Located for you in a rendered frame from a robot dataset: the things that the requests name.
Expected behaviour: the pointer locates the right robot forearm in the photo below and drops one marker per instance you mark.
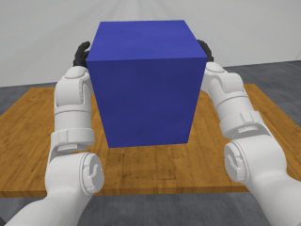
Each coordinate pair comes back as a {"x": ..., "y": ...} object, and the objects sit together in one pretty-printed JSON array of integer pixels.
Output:
[{"x": 238, "y": 119}]

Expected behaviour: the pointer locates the table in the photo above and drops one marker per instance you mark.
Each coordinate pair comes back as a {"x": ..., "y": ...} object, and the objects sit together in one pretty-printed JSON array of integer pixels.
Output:
[{"x": 197, "y": 166}]

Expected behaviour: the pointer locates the robot left upper arm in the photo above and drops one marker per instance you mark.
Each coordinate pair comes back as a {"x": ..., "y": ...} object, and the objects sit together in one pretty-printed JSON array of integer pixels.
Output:
[{"x": 71, "y": 180}]

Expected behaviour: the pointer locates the robot right upper arm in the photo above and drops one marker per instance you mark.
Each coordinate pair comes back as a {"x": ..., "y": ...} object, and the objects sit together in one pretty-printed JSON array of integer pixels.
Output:
[{"x": 259, "y": 164}]

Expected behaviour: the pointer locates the left robot hand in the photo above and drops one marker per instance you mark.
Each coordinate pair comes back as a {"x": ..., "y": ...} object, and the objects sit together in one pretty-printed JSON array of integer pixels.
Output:
[{"x": 81, "y": 55}]

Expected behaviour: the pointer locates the left robot forearm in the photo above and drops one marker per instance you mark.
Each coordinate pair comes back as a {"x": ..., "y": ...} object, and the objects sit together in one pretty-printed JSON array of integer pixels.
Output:
[{"x": 72, "y": 111}]

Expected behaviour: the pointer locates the carton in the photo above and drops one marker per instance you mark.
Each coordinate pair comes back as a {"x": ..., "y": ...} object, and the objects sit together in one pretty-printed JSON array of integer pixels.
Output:
[{"x": 146, "y": 77}]

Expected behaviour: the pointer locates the right robot hand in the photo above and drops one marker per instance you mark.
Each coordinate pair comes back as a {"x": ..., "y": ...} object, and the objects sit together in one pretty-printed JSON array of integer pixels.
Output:
[{"x": 207, "y": 50}]

